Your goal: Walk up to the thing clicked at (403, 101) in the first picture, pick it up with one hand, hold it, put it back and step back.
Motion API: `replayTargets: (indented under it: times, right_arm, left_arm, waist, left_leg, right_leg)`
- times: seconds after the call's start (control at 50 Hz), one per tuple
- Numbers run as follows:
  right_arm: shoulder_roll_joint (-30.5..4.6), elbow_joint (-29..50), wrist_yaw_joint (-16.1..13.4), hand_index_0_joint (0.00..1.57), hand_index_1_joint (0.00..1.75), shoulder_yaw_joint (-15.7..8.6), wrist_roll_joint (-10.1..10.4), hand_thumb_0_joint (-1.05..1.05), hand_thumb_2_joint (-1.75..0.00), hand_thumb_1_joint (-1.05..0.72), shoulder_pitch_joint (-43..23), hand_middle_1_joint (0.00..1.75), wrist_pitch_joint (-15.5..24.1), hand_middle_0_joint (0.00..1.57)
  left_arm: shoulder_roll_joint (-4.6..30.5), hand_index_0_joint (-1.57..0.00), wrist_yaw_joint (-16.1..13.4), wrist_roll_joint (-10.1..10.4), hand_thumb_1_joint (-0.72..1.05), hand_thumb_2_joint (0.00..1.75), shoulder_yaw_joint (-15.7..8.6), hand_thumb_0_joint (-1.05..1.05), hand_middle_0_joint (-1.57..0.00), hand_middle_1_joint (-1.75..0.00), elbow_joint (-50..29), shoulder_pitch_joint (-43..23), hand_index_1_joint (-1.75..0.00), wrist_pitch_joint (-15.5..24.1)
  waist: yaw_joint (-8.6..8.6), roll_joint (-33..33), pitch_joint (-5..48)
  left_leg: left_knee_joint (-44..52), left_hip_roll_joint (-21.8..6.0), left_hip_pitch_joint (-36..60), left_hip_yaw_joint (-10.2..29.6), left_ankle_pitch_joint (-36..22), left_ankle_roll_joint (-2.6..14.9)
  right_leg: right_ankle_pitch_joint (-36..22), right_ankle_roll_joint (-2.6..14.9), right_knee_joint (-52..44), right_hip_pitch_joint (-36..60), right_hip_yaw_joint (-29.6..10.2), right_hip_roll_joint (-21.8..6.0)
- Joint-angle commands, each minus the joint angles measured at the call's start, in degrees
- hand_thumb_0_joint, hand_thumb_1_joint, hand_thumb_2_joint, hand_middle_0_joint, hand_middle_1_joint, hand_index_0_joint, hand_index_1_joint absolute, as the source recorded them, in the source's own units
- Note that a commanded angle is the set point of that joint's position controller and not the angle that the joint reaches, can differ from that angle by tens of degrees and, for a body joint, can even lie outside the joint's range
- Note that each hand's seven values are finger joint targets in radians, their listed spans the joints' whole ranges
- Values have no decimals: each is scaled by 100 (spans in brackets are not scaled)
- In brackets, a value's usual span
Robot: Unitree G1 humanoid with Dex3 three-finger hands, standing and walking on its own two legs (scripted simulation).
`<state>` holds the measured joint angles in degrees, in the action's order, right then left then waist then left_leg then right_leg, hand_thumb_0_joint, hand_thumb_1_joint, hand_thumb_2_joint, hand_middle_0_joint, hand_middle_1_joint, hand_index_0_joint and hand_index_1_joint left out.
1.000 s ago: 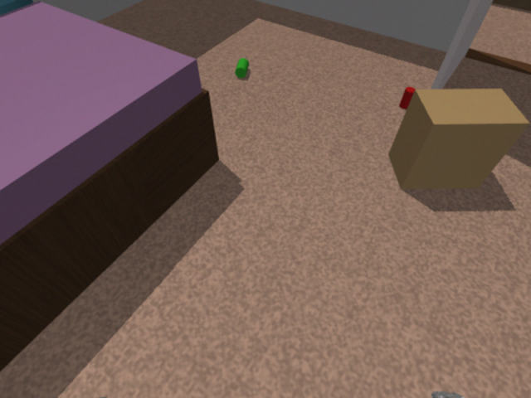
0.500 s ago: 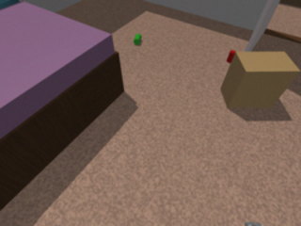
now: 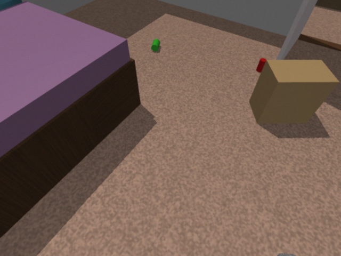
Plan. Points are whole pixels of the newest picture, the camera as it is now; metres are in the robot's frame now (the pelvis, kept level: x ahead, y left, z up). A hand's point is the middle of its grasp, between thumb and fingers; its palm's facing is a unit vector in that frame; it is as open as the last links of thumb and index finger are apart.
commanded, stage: stand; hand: left
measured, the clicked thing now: (261, 65) +1.76 -0.90 -0.72
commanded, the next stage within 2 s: walk up in 0.12 s
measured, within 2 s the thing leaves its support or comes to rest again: neither
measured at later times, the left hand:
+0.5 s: hand (97, 198) +0.27 +0.21 -0.12, palm faces -0.22 -0.82 -0.53, open 7.4 cm
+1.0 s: hand (155, 113) +0.64 +0.06 -0.17, palm faces -0.65 -0.61 -0.46, open 7.4 cm
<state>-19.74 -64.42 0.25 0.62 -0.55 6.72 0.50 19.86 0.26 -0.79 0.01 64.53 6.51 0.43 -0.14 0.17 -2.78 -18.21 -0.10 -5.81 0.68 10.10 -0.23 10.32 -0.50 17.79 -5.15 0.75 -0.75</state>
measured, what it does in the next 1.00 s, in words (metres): walks ahead, turning right: right foot, then left foot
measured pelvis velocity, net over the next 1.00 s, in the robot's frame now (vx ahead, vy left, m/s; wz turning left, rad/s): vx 0.36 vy -0.10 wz -0.75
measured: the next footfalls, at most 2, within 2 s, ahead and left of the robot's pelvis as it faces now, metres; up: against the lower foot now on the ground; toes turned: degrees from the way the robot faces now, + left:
right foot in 0.46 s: +0.12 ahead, -0.25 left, +0.00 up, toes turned -28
left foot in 0.90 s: +0.52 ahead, -0.07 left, +0.00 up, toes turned -38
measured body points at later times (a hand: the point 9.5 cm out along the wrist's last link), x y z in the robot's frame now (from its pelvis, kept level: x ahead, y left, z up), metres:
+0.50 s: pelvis +0.08 -0.08 -0.05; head +0.04 -0.12 +0.40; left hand +0.28 +0.26 -0.08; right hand +0.08 -0.45 -0.16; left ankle +0.00 +0.11 -0.73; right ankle +0.09 -0.23 -0.75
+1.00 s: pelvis +0.36 -0.10 -0.03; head +0.40 -0.10 +0.42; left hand +0.68 +0.09 -0.14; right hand +0.19 -0.41 -0.11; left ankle +0.49 -0.05 -0.75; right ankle +0.19 -0.19 -0.66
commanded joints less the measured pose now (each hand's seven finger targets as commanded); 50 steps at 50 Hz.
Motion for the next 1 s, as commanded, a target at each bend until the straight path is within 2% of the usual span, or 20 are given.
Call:
replayTargets:
  times: [0.0, 0.08, 0.1, 0.12, 0.14, 0.16, 0.24, 0.42, 0.44, 0.46, 0.48, 0.5, 0.6, 0.76, 0.82, 0.86, 0.88, 0.9, 0.92, 0.98]
  right_arm:
    - [-1202, 326, -81, 20, 30, -256, 8, 0, -90, -90, -243, 30, 140, 20]
    - [-1248, 306, -93, 20, 30, -259, 0, 0, -90, -90, -220, 30, 151, 20]
    - [-2153, 1013, 136, 20, 30, -873, -193, 0, -90, -90, -263, 30, 356, 20]
    - [-2065, 869, 184, 20, 30, -894, -219, 0, -90, -90, 106, 30, 392, 20]
    - [-2099, 851, 188, 20, 30, -954, -171, 0, -90, -90, 751, 30, 423, 20]
    - [-2185, 974, 193, 20, 30, -992, -161, 0, -90, -90, 785, 30, 436, 20]
    - [-2171, 1637, 246, 20, 30, -982, -172, 0, -90, -90, -611, 30, 549, 20]
    - [-2101, 1863, 462, 20, 30, -992, -221, 0, -90, -90, -984, 30, 430, 20]
    - [-1727, 2000, 501, 20, 30, -842, -245, 0, -90, -90, -1064, 30, 382, 20]
    - [-1358, 2311, 587, 20, 30, -645, -183, 0, -90, -90, -1221, 30, 395, 20]
    - [-1542, 2589, 625, 20, 30, -651, -80, 0, -90, -90, -1554, 30, 447, 20]
    - [-1784, 2578, 623, 20, 30, -640, -105, 0, -90, -90, -1868, 30, 494, 20]
    - [-1942, 2001, 733, 20, 30, -662, -18, 0, -90, -90, -550, 30, 343, 20]
    - [-1619, 2438, 852, 20, 30, -678, -176, 0, -90, -90, -866, 30, 273, 20]
    - [-1707, 2101, 806, 20, 30, -874, -127, 0, -90, -90, 358, 30, 239, 20]
    - [-2258, 1533, 628, 20, 30, -1147, -155, 0, -90, -90, 2371, 30, 260, 20]
    - [-2604, 1602, 485, 20, 30, -1227, -189, 0, -90, -90, 2495, 30, 318, 20]
    - [-2892, 1993, 413, 20, 30, -1202, 15, 0, -90, -90, 997, 30, 373, 20]
    - [-2773, 2225, 395, 20, 30, -1199, 88, 0, -90, -90, 114, 30, 390, 20]
    - [-1900, 2265, 424, 20, 30, -941, -157, 0, -90, -90, -175, 30, 377, 20]
  left_arm:
    - [1228, -20, -83, 29, 90, 90, -218, 0, -20, -30, -351, -214, -30, 146]
    - [1192, -20, -77, 30, 90, 90, -219, 0, -20, -30, -362, -231, -30, 140]
    - [2040, -20, 252, -82, 90, 90, -685, 0, -20, -30, -1016, 9, -30, 128]
    - [1897, -20, 348, -46, 90, 90, -641, 0, -20, -30, -1181, -623, -30, 118]
    - [1536, -20, 405, -36, 90, 90, -618, 0, -20, -30, -1503, -1464, -30, 126]
    - [1395, -20, 423, -70, 90, 90, -617, 0, -20, -30, -1655, -1630, -30, 126]
    - [1736, -20, 597, -5, 90, 90, -725, 0, -20, -30, -1392, -227, -30, 49]
    - [1840, -20, 645, -4, 90, 90, -892, 0, -20, -30, -1132, 892, -30, 104]
    - [2160, -20, 530, -4, 90, 90, -1010, 0, -20, -30, -831, 1774, -30, 183]
    - [2577, -20, 391, -39, 90, 90, -1128, 0, -20, -30, -852, 2377, -30, 216]
    - [2878, -20, 336, 70, 90, 90, -1075, 0, -20, -30, -985, 2074, -30, 255]
    - [2917, -20, 262, 111, 90, 90, -1020, 0, -20, -30, -1266, 1438, -30, 280]
    - [2343, -20, 76, 148, 90, 90, -846, 0, -20, -30, -1660, 251, -30, 438]
    - [2315, -20, 31, 136, 90, 90, -885, 0, -20, -30, -1668, 750, -30, 655]
    - [2408, -20, -51, 40, 90, 90, -858, 0, -20, -30, -1775, 36, -30, 634]
    - [1814, -20, -134, -52, 90, 90, -659, 0, -20, -30, -1876, -97, -30, 597]
    - [1118, -20, -163, -2, 90, 90, -408, 0, -20, -30, -1927, 128, -30, 572]
    - [1293, -20, -231, 147, 90, 90, -374, 0, -20, -30, -1893, 1012, -30, 557]
    - [1555, -20, -237, 117, 90, 90, -385, 0, -20, -30, -1656, 1165, -30, 555]
    - [2190, -20, -1, 291, 90, 90, -683, 0, -20, -30, -1186, 1035, -30, 404]
  waist:
    - [12, -29, 425]
    - [11, -93, 390]
    - [223, -460, 741]
    - [586, -422, 326]
    - [1089, -1059, 301]
    - [1083, -1310, 256]
    - [-45, -844, 426]
    - [-637, 203, 182]
    - [-1039, 1459, 345]
    - [-1310, 2285, 21]
    - [-1033, 2145, 61]
    - [-803, 1109, -50]
    - [120, 1252, -81]
    - [93, 336, 138]
    - [805, 560, 414]
    - [1778, -986, 1056]
    - [1680, -2583, 746]
    - [583, -2737, 440]
    - [220, -2132, 215]
    - [138, -1487, 267]
  left_leg:
    - [307, -709, 1, 543, -710, 166]
    - [294, -715, -18, 516, -676, 171]
    - [-635, -732, 1107, 168, 1944, 446]
    - [-438, -924, 1832, 440, 2607, 643]
    - [351, -1647, 2305, 1215, 3068, 933]
    - [1088, -2532, 1870, 1889, 3062, 1277]
    - [1307, -2580, 257, 899, 2707, 1140]
    - [-1514, -1250, -1498, -1562, 2759, 719]
    - [-3753, -702, -2346, -1724, 2428, 539]
    - [-5539, -284, -3855, -1199, 2376, 255]
    - [-5762, 107, -4686, -68, 2436, 64]
    - [-5676, -462, -4772, 564, 2075, 6]
    - [-4082, -685, -2852, 245, 663, -38]
    - [-2333, -552, -2281, 103, -286, -252]
    - [-2126, -581, -201, 120, -225, -3]
    - [-1380, -658, 1881, 816, 1372, 172]
    - [-201, -1819, 1626, 2586, 3471, 31]
    - [1542, -2375, 600, 4577, 4231, 210]
    - [1847, -2472, -185, 4563, 4489, 342]
    - [745, -1510, -615, 1551, 2830, 479]
  right_leg:
    - [-586, 208, -278, 36, -502, -689]
    - [-593, 214, -282, 46, -550, -727]
    - [1634, 581, 218, -1648, -1370, -626]
    - [2062, 435, 374, -3336, -1176, -573]
    - [1744, 327, 1581, -4290, -487, -255]
    - [1616, 267, 2988, -4561, -287, -288]
    - [1065, 78, 3823, -3170, -399, -1116]
    - [361, 132, 2069, -263, 932, -510]
    - [1262, 375, 1714, 517, 409, -182]
    - [3258, 876, 664, 645, -1873, -1000]
    - [4537, 1515, -1390, 700, -5343, -2125]
    - [4851, 1756, -1641, 526, -5585, -2550]
    - [2608, 995, -957, -1056, -2256, -1211]
    - [1116, 979, -621, -973, -1399, -788]
    - [938, 830, 207, -1880, -1500, -1016]
    - [572, 487, 3699, -3150, -934, -267]
    - [2316, 473, 5537, -4172, -635, 430]
    - [2033, 615, 6362, -4298, -724, 451]
    - [1429, 602, 6456, -3999, -794, -54]
    - [443, 210, 4957, -3212, -302, -606]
